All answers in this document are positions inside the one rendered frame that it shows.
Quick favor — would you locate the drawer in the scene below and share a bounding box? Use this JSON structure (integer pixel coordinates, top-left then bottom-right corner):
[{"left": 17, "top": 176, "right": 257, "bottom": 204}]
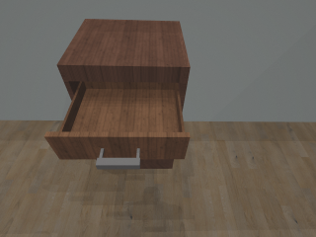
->
[{"left": 44, "top": 81, "right": 191, "bottom": 160}]

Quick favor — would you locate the handle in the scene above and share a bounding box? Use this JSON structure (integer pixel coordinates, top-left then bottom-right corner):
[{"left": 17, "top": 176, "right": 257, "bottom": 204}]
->
[{"left": 96, "top": 148, "right": 140, "bottom": 170}]

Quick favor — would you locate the cabinet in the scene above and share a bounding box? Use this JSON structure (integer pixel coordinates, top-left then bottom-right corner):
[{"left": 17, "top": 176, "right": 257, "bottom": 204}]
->
[{"left": 57, "top": 19, "right": 191, "bottom": 169}]

